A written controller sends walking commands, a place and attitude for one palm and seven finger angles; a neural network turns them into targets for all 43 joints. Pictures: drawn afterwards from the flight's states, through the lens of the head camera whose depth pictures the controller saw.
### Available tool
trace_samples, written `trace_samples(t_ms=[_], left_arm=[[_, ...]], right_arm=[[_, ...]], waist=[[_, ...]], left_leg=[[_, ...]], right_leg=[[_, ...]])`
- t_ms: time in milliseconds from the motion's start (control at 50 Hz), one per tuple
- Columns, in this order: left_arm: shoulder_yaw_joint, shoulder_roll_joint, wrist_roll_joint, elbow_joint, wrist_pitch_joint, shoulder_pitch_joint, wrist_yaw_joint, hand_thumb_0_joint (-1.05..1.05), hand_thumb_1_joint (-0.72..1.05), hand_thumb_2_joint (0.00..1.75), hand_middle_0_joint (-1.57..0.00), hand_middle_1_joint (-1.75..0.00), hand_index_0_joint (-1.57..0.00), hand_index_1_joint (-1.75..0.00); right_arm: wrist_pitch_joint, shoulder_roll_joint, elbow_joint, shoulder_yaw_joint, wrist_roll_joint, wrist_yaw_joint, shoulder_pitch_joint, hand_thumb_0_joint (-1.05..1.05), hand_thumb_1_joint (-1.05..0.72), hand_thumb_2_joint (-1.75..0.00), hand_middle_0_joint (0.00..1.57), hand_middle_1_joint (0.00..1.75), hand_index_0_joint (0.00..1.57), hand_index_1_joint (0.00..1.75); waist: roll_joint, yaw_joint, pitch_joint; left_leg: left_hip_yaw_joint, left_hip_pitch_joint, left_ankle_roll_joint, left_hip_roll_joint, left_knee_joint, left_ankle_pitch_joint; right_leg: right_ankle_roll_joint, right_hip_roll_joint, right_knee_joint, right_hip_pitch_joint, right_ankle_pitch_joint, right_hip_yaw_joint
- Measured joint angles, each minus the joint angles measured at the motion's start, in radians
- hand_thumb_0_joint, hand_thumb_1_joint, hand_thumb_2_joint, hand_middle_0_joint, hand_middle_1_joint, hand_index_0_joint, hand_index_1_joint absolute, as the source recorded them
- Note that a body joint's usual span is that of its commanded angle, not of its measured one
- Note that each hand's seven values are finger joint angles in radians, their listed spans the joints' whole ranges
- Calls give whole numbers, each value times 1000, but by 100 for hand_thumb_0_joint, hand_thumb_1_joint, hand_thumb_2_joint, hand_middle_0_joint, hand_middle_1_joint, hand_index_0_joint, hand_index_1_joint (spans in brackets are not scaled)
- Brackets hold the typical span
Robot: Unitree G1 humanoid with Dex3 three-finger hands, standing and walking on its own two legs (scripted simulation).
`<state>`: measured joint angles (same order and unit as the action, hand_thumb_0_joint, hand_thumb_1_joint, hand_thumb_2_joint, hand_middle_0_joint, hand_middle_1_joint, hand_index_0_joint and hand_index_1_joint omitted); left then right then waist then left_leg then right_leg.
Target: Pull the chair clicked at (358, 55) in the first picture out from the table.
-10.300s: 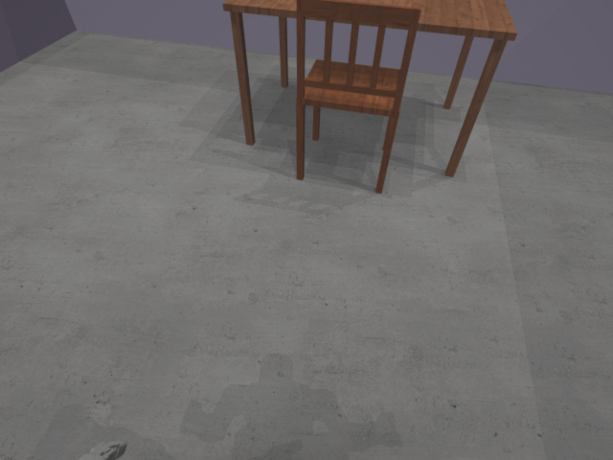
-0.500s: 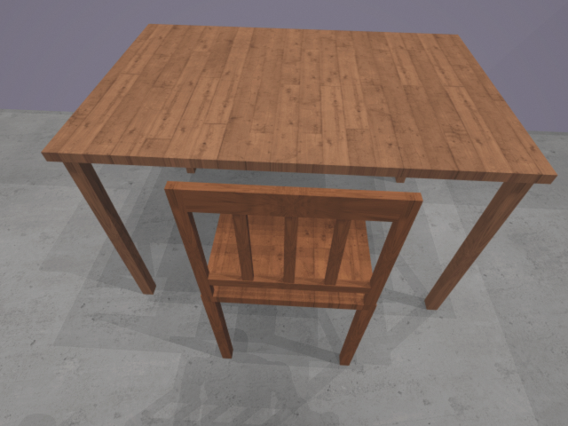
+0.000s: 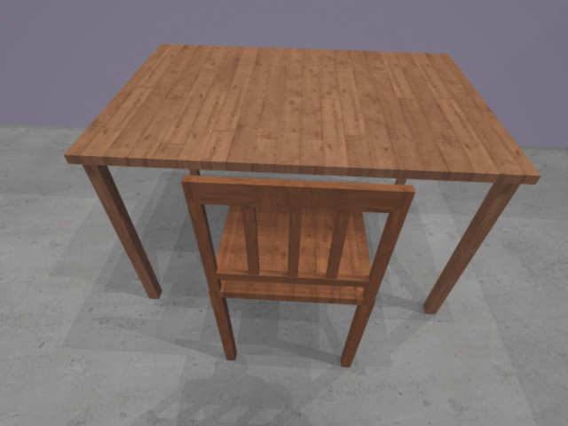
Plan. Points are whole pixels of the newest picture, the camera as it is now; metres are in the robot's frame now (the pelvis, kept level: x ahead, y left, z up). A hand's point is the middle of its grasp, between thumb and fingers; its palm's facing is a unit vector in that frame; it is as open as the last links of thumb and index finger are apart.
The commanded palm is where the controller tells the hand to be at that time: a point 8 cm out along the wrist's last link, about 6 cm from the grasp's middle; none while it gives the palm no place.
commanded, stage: come to a stop and stand still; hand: left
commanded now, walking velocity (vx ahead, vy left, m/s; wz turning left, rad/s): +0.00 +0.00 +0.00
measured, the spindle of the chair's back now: (294, 243) +0.52 +0.00 -0.11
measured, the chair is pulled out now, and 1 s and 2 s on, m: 0.00 0.00 0.00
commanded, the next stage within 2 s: look again from close up in 0.14 s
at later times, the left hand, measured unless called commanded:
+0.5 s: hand out of the picture -0.01 +0.15 -0.17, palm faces +0.05 -0.99 -0.16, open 7.4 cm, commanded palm none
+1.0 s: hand out of the picture +0.03 +0.16 -0.17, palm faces +0.04 -0.99 -0.16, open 7.4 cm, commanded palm none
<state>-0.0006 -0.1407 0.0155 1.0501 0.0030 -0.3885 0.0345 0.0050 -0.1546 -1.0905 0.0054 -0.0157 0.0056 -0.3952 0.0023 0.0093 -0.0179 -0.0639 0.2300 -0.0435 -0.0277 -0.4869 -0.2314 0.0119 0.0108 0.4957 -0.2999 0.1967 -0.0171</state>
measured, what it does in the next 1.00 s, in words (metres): stands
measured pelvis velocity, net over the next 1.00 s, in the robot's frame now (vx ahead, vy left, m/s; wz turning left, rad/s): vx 0.04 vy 0.00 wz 0.00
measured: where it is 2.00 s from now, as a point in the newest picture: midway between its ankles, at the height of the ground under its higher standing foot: outside the picture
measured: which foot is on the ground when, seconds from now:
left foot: down 0.00-1.00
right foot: down 0.00-1.00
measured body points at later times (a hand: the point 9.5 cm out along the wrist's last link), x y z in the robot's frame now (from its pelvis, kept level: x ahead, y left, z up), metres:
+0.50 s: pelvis +0.02 +0.01 +0.00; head +0.01 +0.00 +0.45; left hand -0.01 +0.21 -0.16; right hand +0.01 -0.20 -0.16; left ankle +0.02 +0.09 -0.74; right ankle +0.06 -0.12 -0.74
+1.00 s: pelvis +0.04 +0.00 +0.01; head +0.04 +0.00 +0.45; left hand +0.03 +0.21 -0.16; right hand +0.04 -0.21 -0.16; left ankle +0.02 +0.09 -0.74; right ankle +0.06 -0.12 -0.74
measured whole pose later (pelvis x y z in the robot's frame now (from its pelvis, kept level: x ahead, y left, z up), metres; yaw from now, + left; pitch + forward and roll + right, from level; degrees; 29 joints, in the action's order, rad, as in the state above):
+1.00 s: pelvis +0.04 +0.00 +0.01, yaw +0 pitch -1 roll +0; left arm -0.02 -0.12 0.01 1.11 -0.02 -0.33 0.04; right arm -0.03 -0.12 -1.15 -0.02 0.00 0.02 -0.30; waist -0.01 -0.01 0.01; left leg -0.06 0.13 -0.04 -0.03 -0.42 -0.26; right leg 0.00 0.01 0.44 -0.21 0.21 -0.01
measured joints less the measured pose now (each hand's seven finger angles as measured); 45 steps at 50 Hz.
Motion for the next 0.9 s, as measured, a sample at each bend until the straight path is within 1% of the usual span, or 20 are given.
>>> trace_samples(t_ms=[160, 280, 420, 700, 900], left_arm=[[-5, 17, -1, 24, -5, -4, 1, 0, 90, 89, -20, -30, -20, -30], [-9, 31, 1, 35, -10, 0, 2, 0, 90, 89, -20, -30, -20, -30], [-9, 40, 1, 39, -16, 0, 4, 0, 90, 89, -20, -30, -20, -30], [-18, 41, -5, 53, -26, 34, 7, 0, 90, 89, -20, -30, -20, -30], [-19, 25, -7, 57, -25, 53, 8, 1, 91, 89, -20, -30, -20, -30]], right_arm=[[-6, 23, -29, -5, 4, 3, -4, 0, -91, -89, 20, 30, 19, 29], [-13, 34, -32, -6, 7, 4, 18, 0, -91, -89, 20, 30, 19, 29], [-19, 37, -24, -6, 8, 5, 52, 0, -91, -89, 20, 30, 19, 29], [-34, 28, -43, -15, 15, 17, 89, 0, -91, -89, 20, 30, 19, 29], [-33, 30, -56, -19, 15, 19, 98, 0, -91, -89, 20, 30, 19, 29]], waist=[[-8, -3, 4], [-9, -8, 1], [-3, -14, -2], [-6, -17, 26], [-10, -14, 33]], left_leg=[[-4, -1, -7, -8, 4, 3], [-7, -8, -11, -15, 11, 1], [-7, -14, -12, -16, 20, -6], [-2, -66, -6, -11, 55, -20], [2, -91, -1, -4, 64, -31]], right_leg=[[-5, 5, -2, 0, -10, 8], [-9, 11, -8, 4, -30, 14], [-15, 11, -11, 7, -22, 16], [-13, 4, -36, 54, -2, 12], [-10, -2, -48, 81, 8, 9]])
